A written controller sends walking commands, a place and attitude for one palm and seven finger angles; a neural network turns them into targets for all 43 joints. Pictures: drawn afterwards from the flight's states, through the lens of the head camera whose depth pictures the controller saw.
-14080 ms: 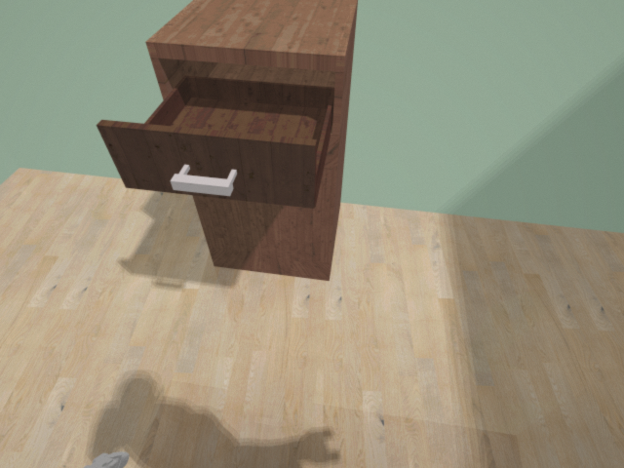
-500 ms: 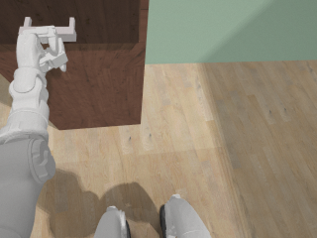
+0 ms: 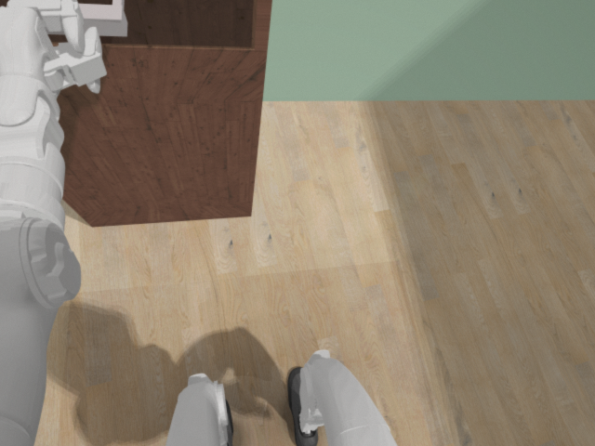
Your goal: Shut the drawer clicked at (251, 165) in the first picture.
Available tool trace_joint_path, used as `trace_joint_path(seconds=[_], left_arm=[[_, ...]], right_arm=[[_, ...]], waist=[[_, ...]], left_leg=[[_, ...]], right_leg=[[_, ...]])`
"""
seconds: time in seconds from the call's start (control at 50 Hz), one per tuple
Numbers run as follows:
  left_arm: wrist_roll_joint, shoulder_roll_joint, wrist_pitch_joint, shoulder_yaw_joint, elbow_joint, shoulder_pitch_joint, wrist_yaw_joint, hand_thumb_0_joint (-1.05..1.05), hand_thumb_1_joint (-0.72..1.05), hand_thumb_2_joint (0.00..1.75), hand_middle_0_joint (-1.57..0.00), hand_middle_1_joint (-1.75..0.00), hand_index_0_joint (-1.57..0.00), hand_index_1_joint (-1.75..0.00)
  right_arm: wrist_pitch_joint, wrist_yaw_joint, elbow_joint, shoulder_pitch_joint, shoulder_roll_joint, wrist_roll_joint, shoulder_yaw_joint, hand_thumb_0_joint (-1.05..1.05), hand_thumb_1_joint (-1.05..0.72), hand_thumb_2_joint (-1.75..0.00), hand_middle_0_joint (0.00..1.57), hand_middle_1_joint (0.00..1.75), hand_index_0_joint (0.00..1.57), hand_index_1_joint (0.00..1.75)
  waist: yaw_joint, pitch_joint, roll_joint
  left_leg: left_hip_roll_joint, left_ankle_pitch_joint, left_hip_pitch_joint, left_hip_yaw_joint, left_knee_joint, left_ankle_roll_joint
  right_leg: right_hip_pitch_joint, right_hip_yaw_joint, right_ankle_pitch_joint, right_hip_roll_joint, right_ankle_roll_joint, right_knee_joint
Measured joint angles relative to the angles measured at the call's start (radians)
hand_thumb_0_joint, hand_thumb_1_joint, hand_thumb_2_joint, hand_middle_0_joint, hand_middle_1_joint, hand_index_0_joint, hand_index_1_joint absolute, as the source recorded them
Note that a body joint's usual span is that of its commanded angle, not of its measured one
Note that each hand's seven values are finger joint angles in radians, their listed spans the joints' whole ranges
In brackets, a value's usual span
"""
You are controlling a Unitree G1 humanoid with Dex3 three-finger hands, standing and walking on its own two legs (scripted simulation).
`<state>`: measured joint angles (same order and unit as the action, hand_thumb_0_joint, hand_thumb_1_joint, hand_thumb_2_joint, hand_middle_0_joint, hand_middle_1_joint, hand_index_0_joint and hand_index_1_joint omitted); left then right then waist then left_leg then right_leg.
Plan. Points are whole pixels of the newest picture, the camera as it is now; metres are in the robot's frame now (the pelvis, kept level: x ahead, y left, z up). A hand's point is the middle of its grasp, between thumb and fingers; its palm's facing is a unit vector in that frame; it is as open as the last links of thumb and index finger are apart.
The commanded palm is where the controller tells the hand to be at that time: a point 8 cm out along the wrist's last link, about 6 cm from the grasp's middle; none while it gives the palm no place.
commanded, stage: push the drawer shut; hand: left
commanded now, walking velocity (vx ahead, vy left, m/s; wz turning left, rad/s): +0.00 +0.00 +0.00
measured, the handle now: (72, 6) +0.65 +0.19 +0.09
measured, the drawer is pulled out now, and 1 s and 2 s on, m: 0.00 0.00 0.00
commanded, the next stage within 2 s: pull the fist back off the drawer in 0.02 s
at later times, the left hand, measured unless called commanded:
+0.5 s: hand (91, 53) +0.58 +0.16 +0.08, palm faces -0.02 -1.00 -0.05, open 3.3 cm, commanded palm +0.57 +0.18 +0.09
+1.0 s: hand (100, 59) +0.57 +0.15 +0.09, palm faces +0.00 -1.00 -0.04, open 3.1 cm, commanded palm +0.52 +0.19 +0.10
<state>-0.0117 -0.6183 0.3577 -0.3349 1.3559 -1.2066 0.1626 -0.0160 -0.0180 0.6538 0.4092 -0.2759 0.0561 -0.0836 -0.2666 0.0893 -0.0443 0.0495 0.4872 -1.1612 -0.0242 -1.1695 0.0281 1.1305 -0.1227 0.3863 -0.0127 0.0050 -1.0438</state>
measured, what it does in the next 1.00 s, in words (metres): stands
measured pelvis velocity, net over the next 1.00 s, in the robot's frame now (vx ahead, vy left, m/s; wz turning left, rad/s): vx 0.03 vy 0.00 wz -0.03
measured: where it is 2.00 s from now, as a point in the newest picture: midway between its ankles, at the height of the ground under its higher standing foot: (263, 438)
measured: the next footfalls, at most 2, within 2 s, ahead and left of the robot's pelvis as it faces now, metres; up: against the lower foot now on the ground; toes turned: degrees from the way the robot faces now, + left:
none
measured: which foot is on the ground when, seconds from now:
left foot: down 0.00-1.00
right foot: down 0.00-1.00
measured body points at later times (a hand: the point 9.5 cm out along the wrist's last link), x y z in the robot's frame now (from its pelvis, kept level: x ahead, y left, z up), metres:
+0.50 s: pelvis -0.01 +0.00 -0.01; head +0.17 +0.03 +0.40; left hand +0.57 +0.22 +0.09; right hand -0.06 -0.25 -0.10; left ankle +0.02 +0.10 -0.64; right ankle +0.05 -0.13 -0.64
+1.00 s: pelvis +0.03 +0.00 +0.02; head +0.19 +0.01 +0.44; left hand +0.56 +0.21 +0.09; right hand +0.02 -0.26 -0.09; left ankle +0.02 +0.10 -0.64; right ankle +0.05 -0.13 -0.64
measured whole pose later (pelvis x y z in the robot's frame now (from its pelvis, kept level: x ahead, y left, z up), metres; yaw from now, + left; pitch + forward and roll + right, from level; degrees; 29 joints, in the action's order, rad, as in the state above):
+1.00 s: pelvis +0.03 +0.00 +0.02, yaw -2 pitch +25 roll -3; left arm 0.03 -0.48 0.39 -0.40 1.13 -0.94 0.16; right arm -0.08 -0.05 0.59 0.40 -0.27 0.03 -0.05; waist -0.20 0.11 -0.04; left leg 0.06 0.52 -0.99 0.03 -1.08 0.03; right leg 1.00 -0.07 0.41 0.01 0.00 -0.98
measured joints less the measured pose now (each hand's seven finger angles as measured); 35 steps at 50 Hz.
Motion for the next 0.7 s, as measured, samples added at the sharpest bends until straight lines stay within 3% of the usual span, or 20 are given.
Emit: trace_joint_path(seconds=[0.22,0.38,0.7], left_arm=[[0.003,-0.053,-0.026,0.011,0.031,-0.05,0.017,0.07,0.62,0.95,-1.4,-1.6,-1.4,-1.6],[-0.014,-0.059,-0.033,-0.009,0.025,-0.062,0.024,0.07,0.61,0.94,-1.4,-1.6,-1.4,-1.6],[0.014,0.048,-0.019,-0.042,-0.101,0.083,-0.01,0.05,0.76,0.92,-1.4,-1.6,-1.4,-1.6]], right_arm=[[0.05,0.016,0.006,0.005,-0.014,-0.009,-0.017,0.01,-0.9,-0.89,0.2,0.3,0.21,0.3],[0.05,0.006,-0.002,0.019,-0.012,-0.002,-0.018,0.01,-0.9,-0.89,0.2,0.3,0.21,0.3],[-0.007,-0.027,-0.029,0.024,0.002,-0.002,0.005,0.01,-0.9,-0.89,0.2,0.3,0.21,0.3]], waist=[[-0.019,-0.004,-0.004],[-0.02,-0.006,-0.005],[0.015,0.006,-0.006]], left_leg=[[0.003,-0.014,-0.04,0.002,-0.013,0.004],[0.003,-0.013,-0.056,0.004,-0.026,0.007],[0.006,0.003,0.022,0.029,0.013,0.008]], right_leg=[[0.038,0.003,-0.019,0.003,-0.001,-0.007],[0.055,0.006,-0.021,0.003,-0.003,-0.017],[-0.007,0.031,-0.007,0.008,-0.008,0.009]])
